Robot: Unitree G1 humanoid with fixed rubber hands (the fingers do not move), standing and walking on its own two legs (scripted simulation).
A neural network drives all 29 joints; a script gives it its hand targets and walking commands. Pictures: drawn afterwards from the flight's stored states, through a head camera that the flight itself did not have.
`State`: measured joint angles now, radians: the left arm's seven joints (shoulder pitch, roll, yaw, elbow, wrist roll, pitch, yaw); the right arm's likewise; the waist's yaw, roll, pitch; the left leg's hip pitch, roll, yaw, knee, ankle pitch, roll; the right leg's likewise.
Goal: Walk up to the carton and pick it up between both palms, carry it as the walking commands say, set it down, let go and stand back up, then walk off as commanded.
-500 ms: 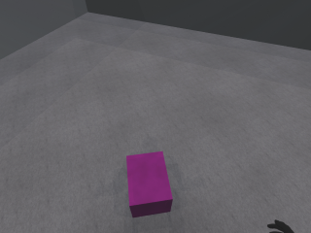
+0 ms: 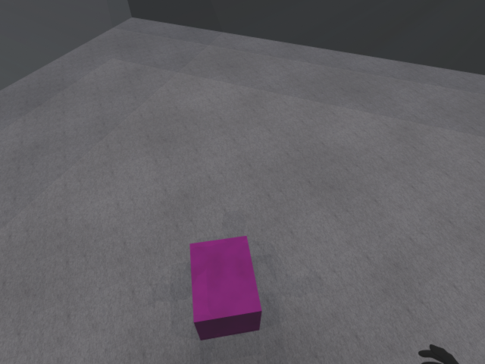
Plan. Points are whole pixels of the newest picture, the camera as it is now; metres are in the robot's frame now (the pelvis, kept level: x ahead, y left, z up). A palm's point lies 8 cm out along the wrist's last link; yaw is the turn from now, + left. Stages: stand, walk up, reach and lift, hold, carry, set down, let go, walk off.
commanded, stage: walk up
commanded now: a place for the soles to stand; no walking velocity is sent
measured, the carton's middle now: (224, 286) +0.53 +0.07 -0.62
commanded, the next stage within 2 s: reach and lift in 0.50 s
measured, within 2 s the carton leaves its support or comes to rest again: neither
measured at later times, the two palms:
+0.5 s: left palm out of the picture +0.09 +0.32 -0.06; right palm out of the picture +0.11 -0.33 -0.07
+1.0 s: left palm (46, 357) +0.18 +0.32 -0.06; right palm (420, 340) +0.20 -0.29 -0.07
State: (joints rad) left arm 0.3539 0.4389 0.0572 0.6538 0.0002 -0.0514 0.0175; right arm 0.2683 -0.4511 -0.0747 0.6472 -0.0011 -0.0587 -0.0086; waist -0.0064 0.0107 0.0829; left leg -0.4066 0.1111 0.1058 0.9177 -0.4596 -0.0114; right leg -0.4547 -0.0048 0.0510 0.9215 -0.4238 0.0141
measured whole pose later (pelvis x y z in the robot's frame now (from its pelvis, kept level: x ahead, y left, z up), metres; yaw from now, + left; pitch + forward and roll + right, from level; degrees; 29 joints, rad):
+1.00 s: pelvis +0.00 +0.01 +0.01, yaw +1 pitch -1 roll +1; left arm 0.04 0.39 0.12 0.64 0.00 0.01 -0.02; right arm 0.02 -0.37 -0.14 0.63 -0.01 0.02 0.04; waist -0.01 0.00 0.22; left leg -0.41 0.04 0.06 0.87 -0.43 -0.01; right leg -0.45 -0.04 0.05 0.88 -0.41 0.04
